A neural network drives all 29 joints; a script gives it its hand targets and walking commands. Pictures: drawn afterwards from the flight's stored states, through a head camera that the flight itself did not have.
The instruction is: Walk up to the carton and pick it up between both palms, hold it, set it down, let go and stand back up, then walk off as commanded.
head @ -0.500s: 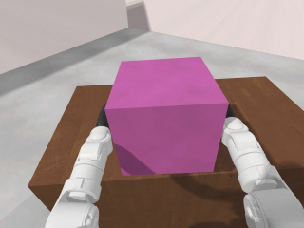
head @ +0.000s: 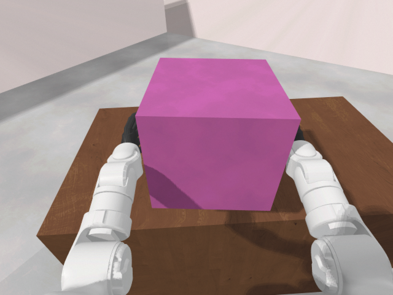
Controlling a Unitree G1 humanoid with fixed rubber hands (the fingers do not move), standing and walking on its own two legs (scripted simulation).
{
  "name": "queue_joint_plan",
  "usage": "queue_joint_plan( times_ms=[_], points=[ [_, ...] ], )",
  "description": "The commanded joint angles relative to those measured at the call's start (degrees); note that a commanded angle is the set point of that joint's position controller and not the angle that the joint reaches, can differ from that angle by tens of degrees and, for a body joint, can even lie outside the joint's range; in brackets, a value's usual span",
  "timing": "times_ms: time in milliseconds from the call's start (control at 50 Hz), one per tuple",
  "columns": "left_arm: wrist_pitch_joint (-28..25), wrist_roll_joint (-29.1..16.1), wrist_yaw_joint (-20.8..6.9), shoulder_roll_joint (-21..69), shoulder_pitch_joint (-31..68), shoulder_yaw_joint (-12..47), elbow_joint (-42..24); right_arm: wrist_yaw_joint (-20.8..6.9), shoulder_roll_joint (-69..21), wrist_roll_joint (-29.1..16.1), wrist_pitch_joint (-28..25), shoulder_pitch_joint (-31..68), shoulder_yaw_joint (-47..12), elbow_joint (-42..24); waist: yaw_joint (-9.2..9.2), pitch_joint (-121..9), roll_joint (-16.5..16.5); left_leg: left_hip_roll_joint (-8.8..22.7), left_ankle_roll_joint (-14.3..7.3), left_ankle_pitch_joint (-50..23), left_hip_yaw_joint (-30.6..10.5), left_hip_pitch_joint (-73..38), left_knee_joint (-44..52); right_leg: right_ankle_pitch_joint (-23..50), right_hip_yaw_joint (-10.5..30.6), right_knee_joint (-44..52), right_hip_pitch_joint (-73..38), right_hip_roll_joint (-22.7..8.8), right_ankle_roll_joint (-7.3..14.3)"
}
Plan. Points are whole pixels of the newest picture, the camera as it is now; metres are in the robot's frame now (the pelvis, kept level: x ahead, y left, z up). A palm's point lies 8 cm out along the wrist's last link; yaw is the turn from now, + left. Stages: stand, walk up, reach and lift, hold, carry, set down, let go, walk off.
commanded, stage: reach and lift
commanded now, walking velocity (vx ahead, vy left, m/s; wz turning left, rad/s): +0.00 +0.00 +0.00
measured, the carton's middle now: (211, 129) +0.45 +0.01 +0.16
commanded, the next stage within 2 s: hold in 0.48 s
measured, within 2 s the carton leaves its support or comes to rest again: neither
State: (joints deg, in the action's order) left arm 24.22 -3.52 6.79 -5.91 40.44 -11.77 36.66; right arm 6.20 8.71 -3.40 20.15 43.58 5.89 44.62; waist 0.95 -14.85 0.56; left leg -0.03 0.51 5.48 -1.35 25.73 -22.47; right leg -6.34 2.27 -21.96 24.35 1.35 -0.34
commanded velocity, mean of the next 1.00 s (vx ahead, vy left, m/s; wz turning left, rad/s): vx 0.00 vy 0.00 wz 0.00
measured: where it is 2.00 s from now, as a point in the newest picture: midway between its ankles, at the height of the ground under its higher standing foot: outside the picture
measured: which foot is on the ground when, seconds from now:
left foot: down 0.00-1.00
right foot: down 0.00-1.00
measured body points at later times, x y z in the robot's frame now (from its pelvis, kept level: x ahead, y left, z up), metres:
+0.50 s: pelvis +0.01 +0.01 +0.00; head -0.03 +0.00 +0.45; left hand +0.39 +0.20 +0.15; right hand +0.41 -0.15 +0.15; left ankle +0.06 +0.12 -0.74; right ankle +0.04 -0.12 -0.74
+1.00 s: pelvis +0.00 +0.01 +0.00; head -0.05 +0.02 +0.45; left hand +0.38 +0.20 +0.18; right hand +0.40 -0.15 +0.19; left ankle +0.06 +0.12 -0.74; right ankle +0.04 -0.12 -0.74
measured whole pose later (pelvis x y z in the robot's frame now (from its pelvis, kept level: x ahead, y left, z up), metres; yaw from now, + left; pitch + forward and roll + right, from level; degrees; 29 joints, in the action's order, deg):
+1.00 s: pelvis +0.00 +0.01 +0.00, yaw +0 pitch +5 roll -1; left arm 35.3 0.5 5.5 -5.2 34.4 -11.1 20.1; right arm 7.4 8.7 -5.9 29.4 38.5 3.4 30.8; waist 0.9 -13.8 -0.5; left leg 0.3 0.3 6.1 -1.4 21.1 -22.2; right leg -5.3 2.3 -18.7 18.3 1.6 -0.3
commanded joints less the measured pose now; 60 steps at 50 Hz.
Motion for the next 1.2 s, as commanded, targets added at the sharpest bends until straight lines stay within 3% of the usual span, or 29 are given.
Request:
queue_joint_plan(
  times_ms=[0, 40, 60, 80, 120, 140, 180, 200, 220, 260, 360, 480, 520, 540, 560, 580, 660, 720, 820, 860, 880, 920, 940, 980, 1020, 1040, 1120, 1140, 1180],
  points=[
    [-5.45, -3.66, -10.58, 39.31, 55.52, 23.01, -21.16, -7.82, -46.68, -10.43, -5.50, 50.33, -19.35, -24.30, -2.25, -32.42, -1.17, -2.76, 0.24, -3.51, 0.10, -18.51, 3.98, 9.27, -1.23, 4.34, -27.42, 1.09, -0.39],
    [-5.03, -3.83, -10.54, 39.13, 52.22, 23.73, -22.65, -7.08, -46.73, -12.44, -5.43, 50.30, -21.98, -28.09, -1.85, -34.74, -1.28, -3.16, 0.82, -7.54, -0.14, -19.90, 2.33, 14.70, -1.19, 3.74, -29.69, 1.59, -0.34],
    [-4.97, -5.56, -9.80, 41.39, 53.96, 26.89, -28.16, -7.15, -46.18, -13.82, -5.31, 50.98, -22.86, -31.69, -2.58, -39.00, 0.82, -2.76, 1.74, -11.34, -1.04, -21.94, 1.25, 17.64, -1.69, 2.32, -29.58, 2.33, -0.06],
    [-4.59, -5.32, -9.81, 40.24, 52.94, 26.77, -28.66, -6.54, -45.83, -14.30, -4.49, 48.22, -24.02, -30.80, -3.35, -37.05, 0.23, -3.34, 1.71, -11.84, -0.83, -21.65, 0.80, 19.54, -1.11, 2.33, -30.95, 2.04, -0.54],
    [-4.48, -6.83, -9.19, 42.06, 52.34, 29.88, -34.01, -6.28, -46.32, -16.32, -4.48, 48.60, -26.60, -35.69, -3.19, -41.23, 1.94, -3.15, 2.84, -17.64, -1.68, -23.84, -0.86, 24.54, -1.29, 1.40, -31.34, 2.48, -0.41],
    [-3.57, -5.56, -9.10, 41.56, 50.09, 28.60, -33.39, -5.97, -45.54, -16.66, -3.48, 45.29, -26.38, -33.02, -2.75, -36.69, 2.47, -2.95, 3.10, -19.18, -1.88, -24.59, -0.77, 25.27, -1.22, 1.70, -29.48, 2.76, -0.04],
    [-3.13, -5.82, -8.86, 41.57, 50.45, 30.20, -37.16, -6.06, -43.09, -17.07, -2.50, 41.82, -25.82, -31.65, -3.82, -33.47, 4.32, -2.48, 4.40, -20.83, -2.88, -26.83, -1.12, 21.71, -1.96, 2.27, -26.09, 3.52, 0.41],
    [-2.85, -5.94, -8.74, 42.13, 49.34, 31.34, -40.12, -6.10, -43.69, -17.65, -2.76, 41.50, -27.28, -35.61, -3.25, -36.74, 4.39, -2.28, 4.65, -24.21, -2.82, -28.23, -1.79, 24.86, -1.66, 1.75, -27.10, 3.83, 0.88],
    [-2.11, -6.28, -8.76, 42.26, 47.77, 32.61, -40.48, -5.65, -42.72, -18.02, -2.56, 40.70, -27.44, -36.33, -4.26, -35.27, 4.45, -2.29, 5.03, -25.26, -3.08, -28.18, -2.50, 24.84, -1.59, 1.79, -26.84, 3.68, 0.73],
    [-0.93, -5.77, -9.28, 40.70, 46.68, 32.22, -40.83, -5.54, -40.74, -17.42, -1.07, 37.27, -25.91, -34.07, -5.43, -32.90, 4.07, -2.50, 5.01, -23.53, -3.09, -27.58, -1.74, 24.71, -1.48, 2.39, -27.77, 3.22, 0.69],
    [1.08, -7.12, -9.27, 43.11, 47.52, 37.46, -48.06, -5.86, -39.05, -18.85, -0.82, 37.58, -27.38, -41.55, -6.65, -35.17, 6.81, -1.84, 5.71, -23.63, -3.81, -29.60, -2.02, 22.06, -1.42, 2.50, -25.98, 3.35, 1.45],
    [3.07, -6.77, -9.82, 42.17, 46.33, 35.47, -44.38, -6.33, -39.42, -17.94, 0.63, 40.47, -26.75, -42.85, -6.06, -30.37, 2.60, -2.12, 3.77, -13.71, -3.61, -25.98, 0.32, 16.25, -1.16, 4.05, -25.77, 2.73, 1.20],
    [4.06, -5.53, -10.19, 41.44, 44.56, 32.49, -40.16, -6.39, -40.19, -17.92, 1.46, 41.99, -27.54, -42.75, -4.10, -26.74, 0.20, -2.39, 2.65, -10.37, -2.96, -22.90, 1.52, 13.48, -0.87, 4.65, -25.95, 2.54, 0.92],
    [3.85, -6.15, -10.26, 41.66, 45.75, 33.34, -40.60, -6.50, -39.95, -17.49, 1.32, 43.15, -26.85, -43.28, -4.21, -27.57, -0.65, -2.23, 2.36, -8.39, -3.35, -23.11, 2.12, 11.69, -1.21, 4.78, -25.59, 2.48, 0.95],
    [4.12, -5.76, -10.52, 41.59, 46.30, 31.71, -39.16, -6.63, -40.16, -16.47, 2.02, 42.67, -25.80, -41.11, -4.74, -24.40, -0.80, -2.40, 1.87, -5.55, -3.01, -21.69, 2.81, 9.17, -1.01, 5.26, -25.19, 2.01, 0.81],
    [3.67, -6.50, -10.50, 42.08, 49.65, 31.69, -41.00, -6.75, -42.22, -17.13, 1.67, 45.98, -26.64, -42.62, -4.07, -27.04, -1.09, -2.38, 1.45, -4.61, -2.90, -21.71, 3.08, 8.15, -0.92, 5.33, -24.99, 2.00, 0.78],
    [4.64, -3.65, -11.18, 38.77, 49.92, 26.17, -35.47, -7.19, -43.69, -14.82, 2.57, 48.54, -24.81, -39.39, -1.88, -21.14, -3.65, -2.75, -0.87, 3.27, -1.32, -16.32, 5.88, 0.74, -0.13, 6.25, -25.18, 0.55, 0.04],
    [4.84, -3.89, -11.36, 38.99, 53.10, 26.14, -32.74, -7.74, -43.81, -14.09, 2.73, 50.74, -22.91, -36.86, -2.19, -21.08, -3.04, -2.57, -1.36, 8.44, -1.04, -14.65, 6.99, -5.56, 0.01, 6.92, -22.14, 0.07, 0.33],
    [5.86, -2.15, -12.22, 38.36, 50.55, 24.50, -29.97, -7.80, -42.54, -12.64, 2.80, 50.37, -21.67, -35.23, -2.63, -20.81, -2.96, -2.47, -1.48, 7.44, -0.30, -15.20, 7.65, -3.79, -0.63, 7.00, -24.30, 0.30, 0.45],
    [5.83, -1.90, -12.35, 38.64, 51.26, 25.20, -31.72, -7.80, -42.59, -12.28, 2.81, 48.29, -20.82, -33.38, -3.49, -22.08, -1.80, -2.46, -0.88, 5.81, -0.48, -16.68, 7.23, -1.65, -0.80, 6.55, -25.03, 0.55, 0.63],
    [6.08, -2.59, -12.46, 39.59, 50.77, 26.95, -33.34, -7.73, -41.30, -12.78, 2.93, 46.70, -20.61, -33.36, -4.65, -22.59, 0.46, -2.38, -0.32, 4.02, -0.91, -17.38, 6.80, 1.34, -0.75, 6.19, -25.54, 0.52, 1.14],
    [7.25, -1.33, -12.84, 40.12, 47.58, 25.61, -29.84, -7.84, -39.31, -12.44, 3.13, 46.56, -19.64, -32.47, -4.70, -19.85, 0.06, -1.97, -0.21, 5.11, -1.15, -17.02, 7.35, -0.28, -1.05, 6.61, -24.92, 0.74, 1.10],
    [7.43, -0.64, -13.03, 40.00, 47.10, 25.24, -30.37, -7.79, -40.39, -13.16, 2.94, 47.24, -20.55, -33.95, -3.50, -19.69, 0.26, -2.12, -0.19, 4.67, -0.81, -16.11, 7.49, 0.46, -0.94, 6.41, -26.16, 0.89, 0.97],
    [7.75, 0.11, -13.10, 40.04, 46.97, 25.11, -31.30, -7.78, -38.88, -13.11, 3.56, 44.80, -20.01, -31.36, -4.41, -19.40, 1.81, -2.06, 0.04, 4.39, -1.30, -17.67, 7.43, 1.34, -0.72, 6.57, -26.44, 0.68, 1.21],
    [7.12, -1.77, -12.75, 41.84, 49.98, 28.46, -36.48, -7.78, -38.75, -14.13, 3.12, 43.97, -19.59, -33.62, -5.64, -22.60, 4.28, -1.83, 1.34, 1.41, -1.62, -19.22, 6.41, 4.13, -1.09, 5.55, -26.18, 1.21, 1.71],
    [7.12, -2.30, -12.66, 42.31, 49.29, 29.07, -37.78, -7.77, -39.56, -15.17, 2.56, 45.27, -21.21, -36.20, -4.76, -24.96, 3.82, -1.85, 1.51, -0.65, -1.70, -20.36, 5.78, 5.94, -1.19, 5.37, -26.83, 1.62, 1.70],
    [6.94, -4.50, -11.76, 42.95, 50.00, 31.38, -38.79, -7.61, -39.16, -15.15, 2.36, 46.39, -21.70, -39.95, -6.29, -27.19, 4.08, -2.31, 2.00, -2.65, -2.15, -21.74, 4.25, 7.11, -1.73, 5.05, -25.60, 1.84, 1.42],
    [7.10, -4.47, -11.71, 42.75, 48.49, 31.65, -38.55, -7.44, -39.43, -15.48, 2.17, 47.58, -22.64, -41.91, -5.57, -28.93, 3.27, -2.20, 1.86, -4.25, -2.11, -22.70, 3.65, 8.52, -1.49, 5.03, -25.91, 1.93, 1.34],
    [6.68, -5.43, -11.05, 43.18, 50.01, 32.50, -40.86, -7.58, -39.30, -16.28, 2.65, 45.34, -22.60, -40.43, -5.94, -30.28, 4.11, -1.93, 2.42, -4.95, -2.61, -23.85, 3.32, 8.87, -1.60, 4.84, -24.87, 2.20, 1.89]
  ],
)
